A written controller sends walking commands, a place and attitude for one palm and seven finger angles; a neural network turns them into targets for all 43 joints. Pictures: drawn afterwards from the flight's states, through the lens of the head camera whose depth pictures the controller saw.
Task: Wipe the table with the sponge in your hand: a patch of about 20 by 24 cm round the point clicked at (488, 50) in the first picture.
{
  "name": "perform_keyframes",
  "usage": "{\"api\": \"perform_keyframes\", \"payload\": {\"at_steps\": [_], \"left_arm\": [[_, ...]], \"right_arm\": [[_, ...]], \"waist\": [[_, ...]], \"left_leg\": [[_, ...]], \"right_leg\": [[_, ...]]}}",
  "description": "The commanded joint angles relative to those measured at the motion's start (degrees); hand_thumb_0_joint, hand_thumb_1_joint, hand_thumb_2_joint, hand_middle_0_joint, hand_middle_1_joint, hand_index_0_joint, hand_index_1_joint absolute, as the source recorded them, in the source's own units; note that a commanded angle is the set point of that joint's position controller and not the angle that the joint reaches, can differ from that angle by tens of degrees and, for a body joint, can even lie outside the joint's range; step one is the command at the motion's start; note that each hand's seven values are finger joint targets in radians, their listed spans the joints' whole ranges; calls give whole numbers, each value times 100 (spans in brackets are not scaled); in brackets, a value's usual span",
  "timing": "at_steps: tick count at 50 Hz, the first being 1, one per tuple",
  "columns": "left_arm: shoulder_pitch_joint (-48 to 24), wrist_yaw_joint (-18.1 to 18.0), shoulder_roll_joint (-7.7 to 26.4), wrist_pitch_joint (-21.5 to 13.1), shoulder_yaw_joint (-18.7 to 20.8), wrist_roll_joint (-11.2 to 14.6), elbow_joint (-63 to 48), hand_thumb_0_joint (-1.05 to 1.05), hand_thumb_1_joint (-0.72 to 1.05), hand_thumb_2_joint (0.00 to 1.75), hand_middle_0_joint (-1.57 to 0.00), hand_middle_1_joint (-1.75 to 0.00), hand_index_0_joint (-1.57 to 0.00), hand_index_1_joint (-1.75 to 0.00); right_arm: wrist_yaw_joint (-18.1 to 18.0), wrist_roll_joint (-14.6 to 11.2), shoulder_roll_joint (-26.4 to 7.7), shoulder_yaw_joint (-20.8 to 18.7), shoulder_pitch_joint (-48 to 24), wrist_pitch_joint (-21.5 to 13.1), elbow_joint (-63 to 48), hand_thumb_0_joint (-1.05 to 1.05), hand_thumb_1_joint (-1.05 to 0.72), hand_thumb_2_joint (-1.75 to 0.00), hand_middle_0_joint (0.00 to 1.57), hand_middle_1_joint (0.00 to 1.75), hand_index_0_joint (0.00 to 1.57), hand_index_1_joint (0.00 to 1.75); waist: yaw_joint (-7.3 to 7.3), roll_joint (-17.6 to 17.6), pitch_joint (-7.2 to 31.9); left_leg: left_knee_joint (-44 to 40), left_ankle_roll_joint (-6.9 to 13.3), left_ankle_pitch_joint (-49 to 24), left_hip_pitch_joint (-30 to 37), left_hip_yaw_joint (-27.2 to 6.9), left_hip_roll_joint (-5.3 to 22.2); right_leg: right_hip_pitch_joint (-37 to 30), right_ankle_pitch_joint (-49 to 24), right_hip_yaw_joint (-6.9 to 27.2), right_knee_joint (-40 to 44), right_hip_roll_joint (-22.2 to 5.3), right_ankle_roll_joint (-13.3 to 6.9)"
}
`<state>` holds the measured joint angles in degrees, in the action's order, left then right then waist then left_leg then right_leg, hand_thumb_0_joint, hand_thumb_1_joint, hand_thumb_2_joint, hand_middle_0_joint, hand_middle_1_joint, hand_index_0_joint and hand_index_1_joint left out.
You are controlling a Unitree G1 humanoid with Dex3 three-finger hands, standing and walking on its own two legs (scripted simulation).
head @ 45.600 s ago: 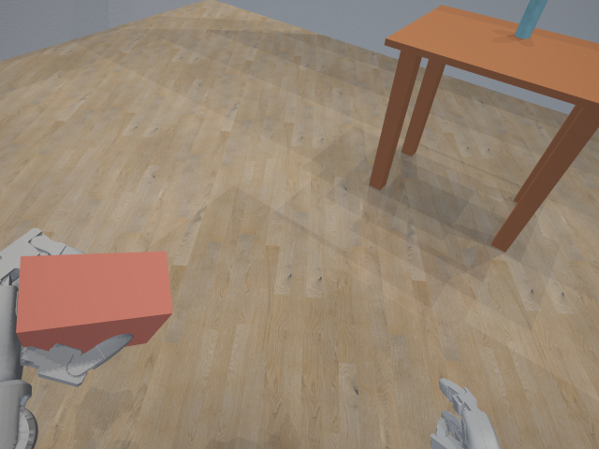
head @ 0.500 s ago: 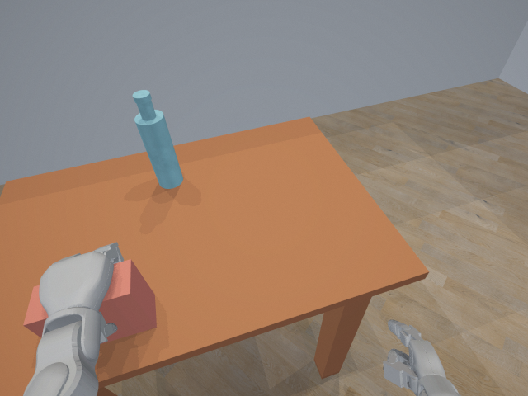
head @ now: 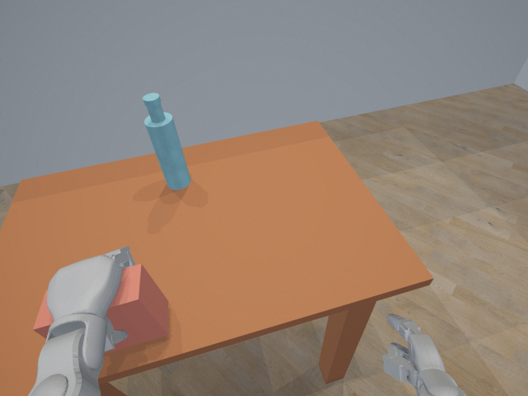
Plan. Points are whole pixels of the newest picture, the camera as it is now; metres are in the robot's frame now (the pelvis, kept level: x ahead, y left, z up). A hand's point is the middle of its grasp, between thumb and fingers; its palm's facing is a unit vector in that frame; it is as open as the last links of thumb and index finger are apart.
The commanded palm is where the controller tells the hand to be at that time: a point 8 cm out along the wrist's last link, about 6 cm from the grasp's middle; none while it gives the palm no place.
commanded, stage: lift the sponge slowly off the table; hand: left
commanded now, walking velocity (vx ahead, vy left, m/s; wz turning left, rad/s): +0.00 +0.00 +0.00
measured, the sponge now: (115, 319) +0.20 +0.28 +0.01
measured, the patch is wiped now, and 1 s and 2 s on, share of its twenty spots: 1.00 1.00 1.00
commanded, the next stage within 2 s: bring the sponge back beside the body in 1.30 s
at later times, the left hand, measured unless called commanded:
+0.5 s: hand (98, 298) +0.20 +0.27 +0.08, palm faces +0.02 -0.12 -0.99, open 9.9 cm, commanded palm +0.18 +0.27 +0.15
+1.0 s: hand (79, 284) +0.20 +0.28 +0.11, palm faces +0.05 -0.09 -0.99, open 9.9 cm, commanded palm +0.17 +0.27 +0.19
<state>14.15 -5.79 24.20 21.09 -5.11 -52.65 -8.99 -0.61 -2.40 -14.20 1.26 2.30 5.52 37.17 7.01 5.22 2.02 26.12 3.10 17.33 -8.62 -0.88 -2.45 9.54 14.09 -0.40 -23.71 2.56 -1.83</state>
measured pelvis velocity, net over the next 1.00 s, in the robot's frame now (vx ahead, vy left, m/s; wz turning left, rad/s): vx -0.02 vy -0.02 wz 0.01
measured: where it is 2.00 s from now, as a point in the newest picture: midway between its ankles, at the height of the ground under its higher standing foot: outside the picture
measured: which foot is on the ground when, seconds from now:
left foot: down 0.00-1.00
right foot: down 0.00-1.00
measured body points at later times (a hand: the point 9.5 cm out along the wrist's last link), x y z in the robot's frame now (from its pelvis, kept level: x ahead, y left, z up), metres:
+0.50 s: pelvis -0.02 -0.01 +0.00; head -0.04 -0.05 +0.45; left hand +0.19 +0.27 +0.14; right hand +0.23 -0.21 -0.07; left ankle -0.04 +0.08 -0.74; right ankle -0.02 -0.11 -0.74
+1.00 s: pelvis -0.02 -0.02 +0.00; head -0.04 -0.05 +0.45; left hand +0.19 +0.28 +0.17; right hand +0.23 -0.22 -0.08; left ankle -0.04 +0.08 -0.74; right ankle -0.02 -0.11 -0.74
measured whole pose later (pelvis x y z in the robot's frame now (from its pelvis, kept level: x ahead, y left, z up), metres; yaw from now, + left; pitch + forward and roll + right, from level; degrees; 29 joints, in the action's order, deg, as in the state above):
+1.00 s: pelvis -0.02 -0.02 +0.00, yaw +1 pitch -4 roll +0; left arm 7.3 2.8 31.9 21.8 -0.3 -49.0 -11.9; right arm -3.3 -3.1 -16.0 2.4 1.2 4.6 37.7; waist 7.3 5.7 -0.6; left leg 23.7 1.7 14.4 -5.8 -1.8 -1.7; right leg 6.7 11.5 -1.2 -21.7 3.2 -3.2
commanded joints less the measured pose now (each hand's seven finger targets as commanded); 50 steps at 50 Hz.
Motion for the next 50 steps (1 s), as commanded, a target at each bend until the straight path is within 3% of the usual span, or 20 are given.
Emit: {"api": "perform_keyframes", "payload": {"at_steps": [1, 5, 6, 10, 11, 16, 17, 18, 22, 23, 25, 26, 27, 31, 36, 40, 43, 45, 49, 50], "left_arm": [[-1081, -188, 1146, -36, 704, -212, -1345, 0, 10, 130, -120, -160, -120, -160], [-1297, -175, 1334, 37, 869, -267, -1404, 0, 10, 130, -120, -160, -120, -160], [-1211, -165, 1215, 56, 770, -231, -1416, 0, 10, 130, -120, -160, -120, -160], [-1106, -53, 1441, 125, 1006, -115, -1432, 0, 10, 130, -120, -160, -120, -160], [-1064, -1, 1225, 153, 795, -84, -1440, 0, 10, 130, -120, -160, -120, -160], [-1308, 232, 1302, 220, 765, -13, -1458, 0, 10, 130, -120, -160, -120, -160], [-1405, 255, 1491, 183, 905, -36, -1429, 0, 10, 130, -120, -160, -120, -160], [-1407, 301, 1351, 168, 758, -25, -1414, 0, 10, 130, -120, -160, -120, -160], [-1978, 315, 1688, 31, 980, -127, -1266, 0, 10, 130, -120, -160, -120, -160], [-1989, 319, 1589, -8, 905, -114, -1262, 0, 10, 130, -120, -160, -120, -160], [-2077, 293, 1778, -33, 1085, -139, -1396, 0, 10, 130, -120, -160, -120, -160], [-2187, 290, 1637, -53, 950, -127, -1327, 0, 10, 130, -120, -160, -120, -160], [-2167, 260, 1844, -81, 1162, -108, -1175, 0, 10, 130, -120, -160, -120, -160], [-1864, 295, 1831, 25, 1235, -19, -1105, 0, 10, 130, -120, -160, -120, -160], [-1633, 465, 1800, 220, 1218, 145, -1294, 0, 10, 130, -120, -160, -120, -160], [-1672, 595, 2008, 216, 1345, 154, -1574, 0, 10, 130, -120, -160, -120, -160], [-1802, 622, 2050, 103, 1358, 194, -1454, 0, 10, 130, -120, -160, -120, -160], [-2102, 613, 2301, 44, 1526, 149, -1568, 0, 10, 130, -120, -160, -120, -160], [-2328, 597, 2135, -81, 1358, 174, -1491, 0, 10, 130, -120, -160, -120, -160], [-2466, 599, 2209, -65, 1391, 147, -1685, 0, 10, 130, -120, -160, -120, -160]], "right_arm": [[-42, 2, -596, -181, -1082, -285, -1004, 0, -90, -90, 20, 30, 20, 30], [-45, -10, -604, -138, -1314, -233, -985, 0, -90, -90, 20, 30, 20, 30], [-49, -10, -570, -143, -1252, -247, -1020, 0, -90, -90, 20, 30, 20, 30], [-57, -31, -614, -120, -1429, -211, -992, 0, -90, -90, 20, 30, 20, 30], [-60, -32, -579, -119, -1350, -212, -1021, 0, -90, -90, 20, 30, 20, 30], [-109, -39, -628, -95, -1395, -223, -1033, 0, -90, -90, 20, 30, 20, 30], [-116, -41, -646, -94, -1380, -224, -975, 0, -90, -90, 20, 30, 20, 30], [-136, -26, -637, -87, -1384, -216, -1002, 0, -90, -90, 20, 30, 20, 30], [-208, -33, -635, -63, -1358, -283, -927, 0, -90, -90, 20, 30, 20, 30], [-223, -19, -629, -65, -1373, -282, -938, 0, -90, -90, 20, 30, 20, 30], [-228, -39, -622, -49, -1483, -327, -981, 0, -90, -90, 20, 30, 20, 30], [-252, -35, -597, -54, -1390, -348, -981, 0, -90, -90, 20, 30, 20, 30], [-257, -37, -622, -71, -1378, -365, -922, 0, -90, -90, 20, 30, 20, 30], [-219, -51, -642, -65, -1433, -358, -940, 0, -90, -90, 20, 30, 20, 30], [-157, -64, -678, -68, -1471, -326, -1024, 0, -90, -90, 20, 30, 20, 30], [-163, -79, -698, -53, -1573, -321, -1072, 0, -90, -90, 20, 30, 20, 30], [-231, -63, -689, -65, -1383, -346, -1039, 0, -90, -90, 20, 30, 20, 30], [-270, -83, -701, -47, -1477, -388, -1037, 0, -90, -90, 20, 30, 20, 30], [-314, -76, -662, -61, -1324, -433, -1000, 0, -90, -90, 20, 30, 20, 30], [-307, -105, -663, -34, -1500, -490, -1037, 0, -90, -90, 20, 30, 20, 30]], "waist": [[-43, -157, 1034], [17, -85, 914], [23, -89, 965], [30, -83, 907], [0, -122, 892], [-64, -170, 669], [-70, -167, 702], [-68, -158, 662], [-96, -112, 569], [-76, -6, 609], [-11, 73, 739], [-50, -70, 808], [-28, -42, 779], [42, 20, 883], [19, -143, 855], [3, -170, 817], [-57, -347, 706], [-70, -233, 670], [-72, 8, 768], [-73, 245, 793]], "left_leg": [[-288, -21, -2318, 126, -393, 181], [-389, -40, -2232, 171, -405, 164], [-359, -10, -2227, 163, -356, 151], [-411, -18, -2180, 223, -378, 117], [-396, -3, -2170, 199, -334, 125], [-452, 34, -1868, 171, -350, 125], [-471, 26, -1862, 178, -379, 124], [-497, 35, -1809, 191, -362, 120], [-558, 34, -1474, 175, -366, 117], [-576, 35, -1484, 202, -350, 105], [-607, 27, -1474, 264, -418, 97], [-575, 35, -1469, 247, -348, 90], [-586, 21, -1494, 225, -360, 79], [-599, -1, -1651, 168, -351, 64], [-521, 5, -1796, 112, -332, 61], [-494, 27, -1758, 144, -383, 62], [-445, 51, -1657, 165, -336, 63], [-470, 47, -1533, 208, -395, 65], [-506, 28, -1598, 288, -375, 56], [-537, 17, -1577, 348, -435, 67]], "right_leg": [[-689, -1838, 339, 103, -40, -331], [-765, -1781, 486, 198, -19, -376], [-796, -1798, 378, 174, -63, -347], [-887, -1874, 555, 263, -58, -363], [-852, -1822, 418, 241, -86, -329], [-703, -1383, 432, 379, -86, -313], [-715, -1361, 464, 404, -92, -319], [-713, -1292, 409, 433, -95, -305], [-577, -780, 472, 557, -77, -315], [-634, -813, 443, 568, -79, -321], [-693, -751, 587, 570, -38, -364], [-721, -755, 464, 551, -73, -322], [-737, -801, 522, 578, -85, -333], [-898, -1040, 496, 499, -104, -343], [-919, -1395, 520, 423, -150, -306], [-848, -1378, 671, 443, -139, -309], [-727, -1255, 541, 490, -173, -249], [-637, -1025, 721, 557, -119, -293], [-702, -1032, 547, 570, -166, -283], [-662, -948, 674, 592, -106, -342]]}}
